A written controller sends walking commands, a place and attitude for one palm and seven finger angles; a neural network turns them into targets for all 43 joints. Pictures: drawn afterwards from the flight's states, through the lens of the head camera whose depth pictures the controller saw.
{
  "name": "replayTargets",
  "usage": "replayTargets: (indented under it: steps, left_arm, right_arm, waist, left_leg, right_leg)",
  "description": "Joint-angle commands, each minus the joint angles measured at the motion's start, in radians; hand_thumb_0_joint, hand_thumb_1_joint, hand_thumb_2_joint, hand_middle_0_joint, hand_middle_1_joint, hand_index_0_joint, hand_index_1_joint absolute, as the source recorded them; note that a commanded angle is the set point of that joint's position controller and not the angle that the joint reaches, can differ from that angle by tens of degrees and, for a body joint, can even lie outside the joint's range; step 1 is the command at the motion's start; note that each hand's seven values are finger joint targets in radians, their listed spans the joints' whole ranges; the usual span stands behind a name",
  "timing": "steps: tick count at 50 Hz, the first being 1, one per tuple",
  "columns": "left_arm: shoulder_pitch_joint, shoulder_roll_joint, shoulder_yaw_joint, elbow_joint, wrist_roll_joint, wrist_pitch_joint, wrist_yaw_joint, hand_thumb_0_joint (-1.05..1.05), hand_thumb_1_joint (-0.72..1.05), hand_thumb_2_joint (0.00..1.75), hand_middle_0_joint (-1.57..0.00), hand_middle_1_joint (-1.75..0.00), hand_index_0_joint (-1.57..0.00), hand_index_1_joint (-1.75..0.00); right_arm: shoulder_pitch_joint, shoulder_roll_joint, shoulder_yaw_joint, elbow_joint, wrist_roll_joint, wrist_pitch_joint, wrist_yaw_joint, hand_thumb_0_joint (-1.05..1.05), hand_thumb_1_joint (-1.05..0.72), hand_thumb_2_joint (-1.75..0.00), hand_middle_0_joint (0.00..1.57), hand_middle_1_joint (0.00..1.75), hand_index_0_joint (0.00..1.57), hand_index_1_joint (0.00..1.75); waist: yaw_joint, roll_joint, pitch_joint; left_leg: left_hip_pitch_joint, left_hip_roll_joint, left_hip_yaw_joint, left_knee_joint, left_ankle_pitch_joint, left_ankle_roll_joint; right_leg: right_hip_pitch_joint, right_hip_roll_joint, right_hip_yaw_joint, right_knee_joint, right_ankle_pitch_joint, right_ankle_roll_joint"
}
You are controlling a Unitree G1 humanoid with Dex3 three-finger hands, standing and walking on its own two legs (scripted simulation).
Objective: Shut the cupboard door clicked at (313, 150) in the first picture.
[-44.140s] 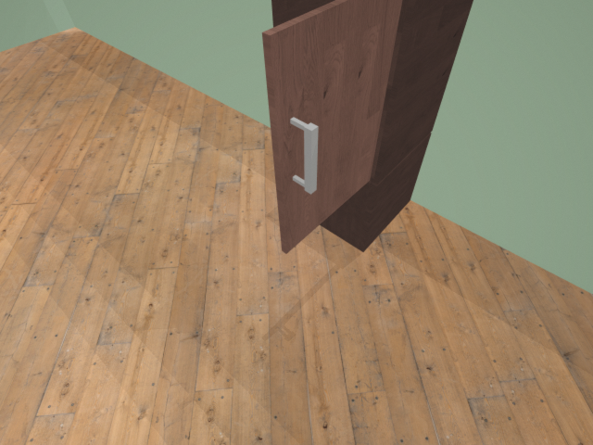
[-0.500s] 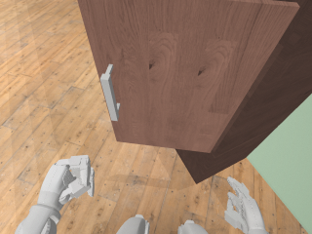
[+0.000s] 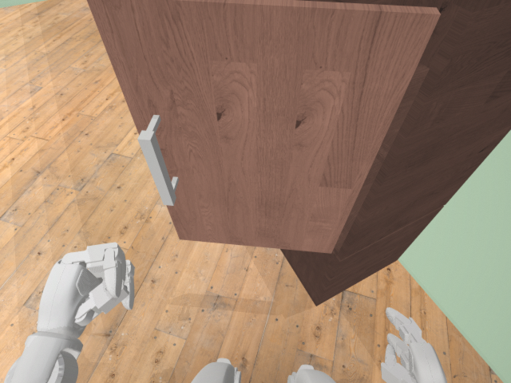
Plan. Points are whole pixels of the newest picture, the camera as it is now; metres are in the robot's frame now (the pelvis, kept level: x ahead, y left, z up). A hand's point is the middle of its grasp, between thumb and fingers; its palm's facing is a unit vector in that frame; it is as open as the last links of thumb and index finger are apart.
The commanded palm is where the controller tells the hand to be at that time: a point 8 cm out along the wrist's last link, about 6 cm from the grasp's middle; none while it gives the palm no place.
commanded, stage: raise the hand and make a fist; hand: left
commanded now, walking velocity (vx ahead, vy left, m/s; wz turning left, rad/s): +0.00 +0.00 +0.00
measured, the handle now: (162, 163) +0.46 +0.20 +0.07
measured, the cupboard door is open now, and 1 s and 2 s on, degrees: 57 57 54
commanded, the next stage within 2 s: bring the fist close to the handle in 0.02 s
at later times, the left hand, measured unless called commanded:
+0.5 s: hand (154, 265) +0.27 +0.16 +0.07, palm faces -0.13 -0.99 -0.01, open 3.1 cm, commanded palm +0.25 +0.23 +0.07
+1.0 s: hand (173, 213) +0.35 +0.15 +0.07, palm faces -0.09 -1.00 -0.03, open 3.1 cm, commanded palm +0.32 +0.21 +0.07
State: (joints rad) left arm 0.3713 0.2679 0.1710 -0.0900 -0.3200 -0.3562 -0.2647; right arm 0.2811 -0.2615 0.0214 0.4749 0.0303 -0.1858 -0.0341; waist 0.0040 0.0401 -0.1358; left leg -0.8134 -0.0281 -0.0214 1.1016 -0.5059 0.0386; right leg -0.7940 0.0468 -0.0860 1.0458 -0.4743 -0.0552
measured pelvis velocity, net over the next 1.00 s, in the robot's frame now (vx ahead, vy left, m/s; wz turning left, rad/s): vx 0.00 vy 0.01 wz -0.02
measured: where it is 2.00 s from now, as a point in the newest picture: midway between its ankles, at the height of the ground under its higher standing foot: outside the picture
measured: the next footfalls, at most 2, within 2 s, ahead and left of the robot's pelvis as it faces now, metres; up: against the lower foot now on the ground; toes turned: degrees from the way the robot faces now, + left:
none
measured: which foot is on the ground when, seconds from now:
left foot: down 0.00-1.00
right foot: down 0.00-1.00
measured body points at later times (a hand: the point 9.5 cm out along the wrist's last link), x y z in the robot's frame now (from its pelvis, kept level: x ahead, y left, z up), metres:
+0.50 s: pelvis +0.00 +0.00 +0.00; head +0.05 -0.01 +0.45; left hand +0.27 +0.22 +0.07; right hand +0.16 -0.24 -0.08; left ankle +0.02 +0.09 -0.66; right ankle +0.02 -0.09 -0.66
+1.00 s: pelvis +0.00 +0.01 +0.01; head +0.06 +0.01 +0.45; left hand +0.35 +0.21 +0.08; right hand +0.15 -0.23 -0.09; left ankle +0.02 +0.09 -0.66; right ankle +0.02 -0.09 -0.66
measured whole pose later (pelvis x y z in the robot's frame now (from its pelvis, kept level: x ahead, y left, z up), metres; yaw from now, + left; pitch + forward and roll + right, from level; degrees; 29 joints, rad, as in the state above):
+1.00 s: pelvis +0.00 +0.01 +0.01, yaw -1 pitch +14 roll -1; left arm -0.18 0.23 0.10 0.36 -0.21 -0.29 -0.17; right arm 0.26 -0.25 0.03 0.55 0.04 -0.10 -0.02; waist -0.02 0.04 -0.13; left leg -0.81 -0.04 0.01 1.05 -0.48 0.05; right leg -0.81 0.04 -0.05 1.02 -0.45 -0.04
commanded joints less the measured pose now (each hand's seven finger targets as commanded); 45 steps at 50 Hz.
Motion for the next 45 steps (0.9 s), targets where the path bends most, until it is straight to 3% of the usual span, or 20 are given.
replayTargets:
  steps: [1, 4, 8, 12, 15, 19, 23, 27, 28, 29, 31, 33, 35, 39, 42, 43, 45]
  left_arm:
    - [-0.021, 0.095, 0.009, -0.114, -0.001, 0.006, -0.055, 0.00, 0.90, 0.90, -1.30, -1.50, -1.30, -1.50]
    - [-0.064, 0.146, 0.052, -0.198, -0.012, 0.010, -0.061, 0.00, 0.90, 0.90, -1.30, -1.50, -1.30, -1.50]
    - [-0.165, 0.194, 0.120, -0.251, -0.026, -0.049, -0.012, 0.00, 0.90, 0.90, -1.30, -1.50, -1.30, -1.50]
    - [-0.212, 0.130, 0.079, -0.110, -0.016, -0.067, -0.003, 0.00, 0.90, 0.90, -1.30, -1.50, -1.30, -1.50]
    - [-0.228, 0.107, 0.022, -0.049, -0.008, -0.020, -0.046, 0.00, 0.90, 0.90, -1.30, -1.50, -1.30, -1.50]
    - [-0.306, 0.129, 0.014, -0.062, -0.006, 0.035, -0.069, 0.00, 0.90, 0.90, -1.30, -1.50, -1.30, -1.50]
    - [-0.368, 0.171, 0.076, -0.097, -0.006, 0.013, -0.005, 0.00, 0.90, 0.90, -1.30, -1.50, -1.30, -1.50]
    - [-0.359, 0.121, 0.062, -0.003, 0.013, -0.019, 0.041, 0.00, 0.90, 0.90, -1.30, -1.50, -1.30, -1.50]
    - [-0.357, 0.140, 0.080, 0.024, 0.019, -0.018, 0.044, 0.00, 0.90, 0.90, -1.30, -1.50, -1.30, -1.50]
    - [-0.354, 0.109, 0.048, 0.056, 0.028, -0.011, 0.039, 0.00, 0.90, 0.90, -1.30, -1.50, -1.30, -1.50]
    - [-0.422, 0.097, 0.010, 0.078, 0.046, -0.001, 0.028, 0.00, 0.90, 0.90, -1.30, -1.50, -1.30, -1.50]
    - [-0.470, 0.107, 0.007, 0.101, 0.047, 0.011, 0.016, 0.00, 0.90, 0.90, -1.30, -1.50, -1.30, -1.50]
    - [-0.588, 0.089, -0.028, 0.073, 0.047, 0.003, 0.008, 0.00, 0.90, 0.90, -1.30, -1.50, -1.30, -1.50]
    - [-0.702, 0.101, -0.018, 0.035, 0.048, -0.030, 0.041, 0.00, 0.90, 0.90, -1.30, -1.50, -1.30, -1.50]
    - [-0.721, 0.078, -0.027, 0.116, 0.065, -0.035, 0.076, 0.00, 0.90, 0.90, -1.30, -1.50, -1.30, -1.50]
    - [-0.712, 0.107, 0.002, 0.170, 0.074, -0.025, 0.086, 0.00, 0.90, 0.90, -1.30, -1.50, -1.30, -1.50]
    - [-0.698, 0.109, 0.014, 0.240, 0.092, -0.009, 0.094, 0.00, 0.90, 0.90, -1.30, -1.50, -1.30, -1.50]
  right_arm:
    - [-0.048, -0.130, -0.052, -0.166, 0.018, -0.044, -0.006, 0.00, -0.90, -0.90, 0.20, 0.30, 0.20, 0.30]
    - [-0.050, -0.123, -0.050, -0.176, 0.017, -0.041, -0.016, 0.00, -0.90, -0.90, 0.20, 0.30, 0.20, 0.30]
    - [-0.058, -0.109, -0.039, -0.155, 0.007, -0.042, -0.025, 0.00, -0.90, -0.90, 0.20, 0.30, 0.20, 0.30]
    - [-0.065, -0.108, -0.036, -0.126, 0.012, -0.042, -0.018, 0.00, -0.90, -0.90, 0.20, 0.30, 0.20, 0.30]
    - [-0.057, -0.123, -0.039, -0.127, 0.022, -0.037, -0.017, 0.00, -0.90, -0.90, 0.20, 0.30, 0.20, 0.30]
    - [-0.048, -0.134, -0.041, -0.136, 0.027, -0.033, -0.025, 0.00, -0.90, -0.90, 0.20, 0.30, 0.20, 0.30]
    - [-0.052, -0.126, -0.037, -0.131, 0.017, -0.033, -0.026, 0.00, -0.90, -0.90, 0.20, 0.30, 0.20, 0.30]
    - [-0.055, -0.115, -0.036, -0.115, 0.013, -0.023, -0.010, 0.00, -0.90, -0.90, 0.20, 0.30, 0.20, 0.30]
    - [-0.052, -0.121, -0.040, -0.109, 0.013, -0.016, -0.007, 0.00, -0.90, -0.90, 0.20, 0.30, 0.20, 0.30]
    - [-0.052, -0.119, -0.039, -0.110, 0.014, -0.010, -0.003, 0.00, -0.90, -0.90, 0.20, 0.30, 0.20, 0.30]
    - [-0.051, -0.127, -0.042, -0.106, 0.017, 0.000, 0.000, 0.00, -0.90, -0.90, 0.20, 0.30, 0.20, 0.30]
    - [-0.041, -0.136, -0.045, -0.101, 0.019, 0.006, -0.003, 0.00, -0.90, -0.90, 0.20, 0.30, 0.20, 0.30]
    - [-0.047, -0.136, -0.046, -0.097, 0.022, 0.005, -0.009, 0.00, -0.90, -0.90, 0.20, 0.30, 0.20, 0.30]
    - [-0.045, -0.135, -0.046, -0.074, 0.018, -0.006, -0.016, 0.00, -0.90, -0.90, 0.20, 0.30, 0.20, 0.30]
    - [-0.039, -0.133, -0.044, -0.052, 0.015, -0.005, -0.009, 0.00, -0.90, -0.90, 0.20, 0.30, 0.20, 0.30]
    - [-0.029, -0.140, -0.046, -0.043, 0.013, 0.003, -0.008, 0.00, -0.90, -0.90, 0.20, 0.30, 0.20, 0.30]
    - [-0.029, -0.135, -0.046, -0.042, 0.014, 0.021, 0.001, 0.00, -0.90, -0.90, 0.20, 0.30, 0.20, 0.30]
  waist:
    - [-0.012, -0.046, -0.146]
    - [-0.004, -0.042, -0.212]
    - [0.001, -0.027, -0.204]
    - [-0.017, -0.016, -0.139]
    - [-0.022, -0.004, -0.166]
    - [-0.020, -0.015, -0.234]
    - [0.001, -0.018, -0.251]
    - [0.003, -0.025, -0.208]
    - [0.013, -0.021, -0.211]
    - [0.004, -0.026, -0.200]
    - [-0.012, -0.006, -0.190]
    - [-0.024, -0.027, -0.184]
    - [-0.040, -0.004, -0.220]
    - [-0.036, 0.042, -0.306]
    - [-0.034, 0.021, -0.287]
    - [-0.031, -0.009, -0.280]
    - [-0.017, -0.004, -0.276]
  left_leg:
    - [0.009, 0.009, -0.030, -0.153, 0.161, -0.008]
    - [0.013, 0.009, -0.024, -0.129, 0.194, -0.002]
    - [-0.002, 0.014, -0.029, -0.115, 0.208, -0.007]
    - [-0.030, 0.016, -0.024, -0.115, 0.143, -0.011]
    - [-0.009, 0.016, -0.024, -0.125, 0.154, -0.006]
    - [0.045, 0.018, -0.035, -0.155, 0.198, 0.002]
    - [0.077, 0.020, -0.040, -0.177, 0.236, -0.003]
    - [0.061, 0.016, -0.033, -0.198, 0.220, -0.013]
    - [0.059, 0.016, -0.034, -0.199, 0.229, -0.013]
    - [0.057, 0.015, -0.027, -0.199, 0.229, -0.011]
    - [0.069, 0.017, -0.031, -0.208, 0.202, -0.011]
    - [0.070, 0.021, -0.038, -0.211, 0.190, -0.007]
    - [0.107, 0.022, -0.045, -0.213, 0.184, -0.006]
    - [0.195, 0.030, -0.068, -0.220, 0.237, -0.019]
    - [0.205, 0.034, -0.081, -0.230, 0.243, -0.027]
    - [0.182, 0.033, -0.075, -0.225, 0.252, -0.023]
    - [0.165, 0.030, -0.060, -0.232, 0.265, -0.027]
  right_leg:
    - [0.187, -0.039, 0.141, -0.206, 0.079, 0.027]
    - [0.249, -0.053, 0.179, -0.208, 0.131, 0.039]
    - [0.250, -0.044, 0.181, -0.184, 0.166, 0.033]
    - [0.167, -0.040, 0.171, -0.192, 0.046, 0.029]
    - [0.180, -0.046, 0.174, -0.203, 0.066, 0.033]
    - [0.228, -0.043, 0.151, -0.199, 0.135, 0.034]
    - [0.240, -0.027, 0.114, -0.169, 0.199, 0.023]
    - [0.215, -0.027, 0.097, -0.157, 0.194, 0.021]
    - [0.219, -0.025, 0.097, -0.153, 0.203, 0.017]
    - [0.213, -0.029, 0.098, -0.156, 0.211, 0.021]
    - [0.177, -0.029, 0.090, -0.160, 0.184, 0.021]
    - [0.177, -0.027, 0.094, -0.172, 0.171, 0.021]
    - [0.163, -0.028, 0.088, -0.171, 0.166, 0.021]
    - [0.149, -0.024, 0.068, -0.143, 0.208, 0.014]
    - [0.119, -0.021, 0.054, -0.136, 0.206, 0.015]
    - [0.131, -0.020, 0.057, -0.135, 0.219, 0.014]
    - [0.150, -0.024, 0.060, -0.135, 0.239, 0.015]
